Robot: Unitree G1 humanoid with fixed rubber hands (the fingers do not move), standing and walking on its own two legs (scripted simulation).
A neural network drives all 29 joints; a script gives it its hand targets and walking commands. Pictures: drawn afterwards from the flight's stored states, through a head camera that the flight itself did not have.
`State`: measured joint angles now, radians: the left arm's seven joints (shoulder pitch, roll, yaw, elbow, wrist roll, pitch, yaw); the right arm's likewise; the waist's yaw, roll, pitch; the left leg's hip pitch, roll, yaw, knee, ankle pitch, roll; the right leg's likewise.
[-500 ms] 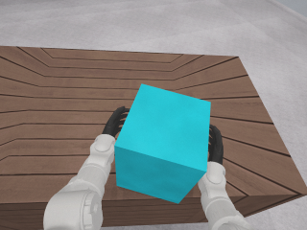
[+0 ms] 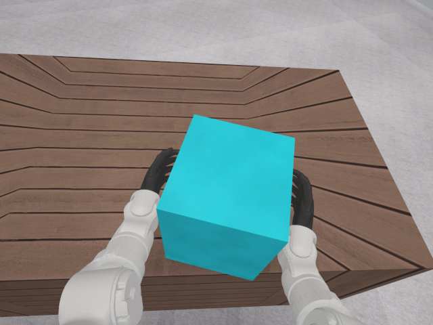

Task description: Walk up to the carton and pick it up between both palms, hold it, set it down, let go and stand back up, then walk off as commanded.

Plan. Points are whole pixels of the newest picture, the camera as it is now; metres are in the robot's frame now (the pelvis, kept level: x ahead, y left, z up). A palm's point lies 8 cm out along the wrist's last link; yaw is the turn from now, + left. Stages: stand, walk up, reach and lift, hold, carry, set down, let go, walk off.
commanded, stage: set down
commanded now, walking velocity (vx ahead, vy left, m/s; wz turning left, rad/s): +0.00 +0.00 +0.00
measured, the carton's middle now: (225, 202) +0.38 -0.04 -0.04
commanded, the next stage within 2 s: none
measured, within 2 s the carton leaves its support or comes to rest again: neither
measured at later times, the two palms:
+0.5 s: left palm (152, 187) +0.40 +0.11 -0.01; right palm (300, 216) +0.32 -0.17 +0.00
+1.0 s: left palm (149, 183) +0.41 +0.11 +0.00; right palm (296, 221) +0.32 -0.17 -0.01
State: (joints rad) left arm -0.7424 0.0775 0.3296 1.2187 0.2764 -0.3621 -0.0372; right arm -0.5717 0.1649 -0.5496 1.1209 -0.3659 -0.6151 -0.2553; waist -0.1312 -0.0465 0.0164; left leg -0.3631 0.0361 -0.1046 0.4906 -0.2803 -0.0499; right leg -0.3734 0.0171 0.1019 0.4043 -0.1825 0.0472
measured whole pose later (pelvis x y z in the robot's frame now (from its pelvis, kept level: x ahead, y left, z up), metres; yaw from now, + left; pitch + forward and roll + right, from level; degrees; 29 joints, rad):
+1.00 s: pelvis -0.01 +0.00 +0.00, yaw +0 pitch +14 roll -2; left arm -0.75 0.13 0.25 1.28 0.12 -0.37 -0.01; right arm -0.64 0.11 -0.35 1.31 -0.11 -0.55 -0.28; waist -0.16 -0.01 -0.11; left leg -0.50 0.03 -0.10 0.52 -0.27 -0.05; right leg -0.49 0.02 0.10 0.40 -0.16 0.05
